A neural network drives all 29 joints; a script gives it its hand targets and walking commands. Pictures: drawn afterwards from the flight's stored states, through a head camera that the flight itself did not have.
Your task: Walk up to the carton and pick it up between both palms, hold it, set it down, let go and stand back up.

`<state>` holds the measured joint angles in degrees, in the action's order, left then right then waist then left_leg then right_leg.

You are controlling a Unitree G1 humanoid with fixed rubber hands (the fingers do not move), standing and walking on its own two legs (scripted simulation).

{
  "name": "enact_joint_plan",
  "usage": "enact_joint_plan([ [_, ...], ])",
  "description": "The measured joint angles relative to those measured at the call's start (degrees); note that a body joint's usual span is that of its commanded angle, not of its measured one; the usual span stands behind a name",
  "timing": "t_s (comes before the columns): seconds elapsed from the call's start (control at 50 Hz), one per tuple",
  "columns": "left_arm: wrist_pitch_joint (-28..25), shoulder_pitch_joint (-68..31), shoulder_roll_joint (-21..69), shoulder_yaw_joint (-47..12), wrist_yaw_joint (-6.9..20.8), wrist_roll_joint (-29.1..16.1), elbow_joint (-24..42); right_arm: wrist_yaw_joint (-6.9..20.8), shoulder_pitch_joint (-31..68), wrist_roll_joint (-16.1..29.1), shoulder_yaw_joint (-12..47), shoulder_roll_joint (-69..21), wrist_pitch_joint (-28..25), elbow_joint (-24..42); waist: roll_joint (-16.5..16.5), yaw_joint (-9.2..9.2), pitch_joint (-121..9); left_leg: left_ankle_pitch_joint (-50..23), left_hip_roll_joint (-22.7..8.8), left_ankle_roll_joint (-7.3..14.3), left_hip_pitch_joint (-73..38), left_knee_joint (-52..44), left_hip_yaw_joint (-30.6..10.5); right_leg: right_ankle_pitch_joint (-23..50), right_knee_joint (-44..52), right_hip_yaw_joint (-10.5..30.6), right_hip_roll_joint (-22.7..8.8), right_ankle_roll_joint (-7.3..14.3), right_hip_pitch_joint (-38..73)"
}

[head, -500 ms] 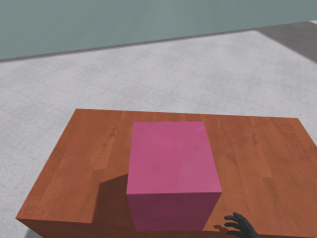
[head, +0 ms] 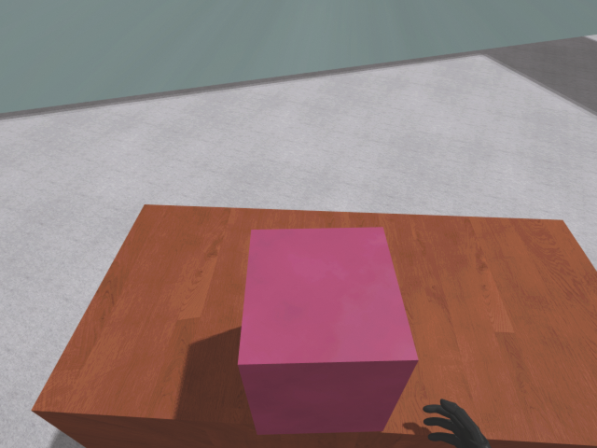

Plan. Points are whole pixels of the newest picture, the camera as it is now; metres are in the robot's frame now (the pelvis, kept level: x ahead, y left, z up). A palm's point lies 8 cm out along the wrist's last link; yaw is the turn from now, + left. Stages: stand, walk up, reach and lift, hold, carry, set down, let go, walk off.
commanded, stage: stand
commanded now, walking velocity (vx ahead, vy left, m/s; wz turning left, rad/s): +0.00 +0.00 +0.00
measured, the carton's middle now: (318, 333) +0.32 -0.01 -0.04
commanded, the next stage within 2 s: none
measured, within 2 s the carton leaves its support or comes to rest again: neither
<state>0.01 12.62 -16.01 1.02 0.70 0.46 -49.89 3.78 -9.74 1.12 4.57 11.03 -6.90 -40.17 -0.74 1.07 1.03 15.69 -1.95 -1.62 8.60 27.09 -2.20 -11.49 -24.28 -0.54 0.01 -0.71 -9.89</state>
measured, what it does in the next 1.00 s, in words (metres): stands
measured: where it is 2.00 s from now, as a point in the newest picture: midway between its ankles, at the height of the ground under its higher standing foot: outside the picture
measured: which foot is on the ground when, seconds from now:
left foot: down 0.00-1.00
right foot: down 0.00-1.00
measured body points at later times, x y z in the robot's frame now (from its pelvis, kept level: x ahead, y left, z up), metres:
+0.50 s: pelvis +0.00 +0.00 +0.00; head -0.01 +0.01 +0.45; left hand +0.09 +0.27 -0.13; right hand +0.16 -0.21 -0.09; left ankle -0.01 +0.14 -0.74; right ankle +0.02 -0.13 -0.74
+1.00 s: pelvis -0.01 +0.00 +0.00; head -0.01 +0.00 +0.45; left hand +0.09 +0.27 -0.13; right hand +0.16 -0.21 -0.09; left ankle -0.01 +0.14 -0.74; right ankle +0.02 -0.13 -0.74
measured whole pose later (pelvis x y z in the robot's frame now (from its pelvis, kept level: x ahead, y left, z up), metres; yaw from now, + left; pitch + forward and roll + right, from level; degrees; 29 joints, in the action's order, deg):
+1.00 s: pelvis -0.01 +0.00 +0.00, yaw +0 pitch -3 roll -1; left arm -0.1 12.6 -16.0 1.0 1.1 0.0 -52.3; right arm 3.8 -9.4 1.1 4.6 11.9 -8.4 -40.2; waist 0.6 1.1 1.7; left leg 15.3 -2.0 -1.6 8.6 27.1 -2.2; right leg -11.1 -24.3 -0.5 0.0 -0.7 -9.9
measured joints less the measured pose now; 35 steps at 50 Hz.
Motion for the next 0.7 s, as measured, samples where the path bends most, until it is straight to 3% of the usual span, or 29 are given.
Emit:
enact_joint_plan([
  [0.7,-0.1,0.0,0.0,0.0,0.3,-0.3,-2.1,0.0,0.1,0.0,0.0,0.7,-1.2,0.0,1.1,0.0,0.4,-0.3,0.0,0.0,0.0,0.0,0.0,0.3,0.0,0.0,0.0,0.0,0.0],
])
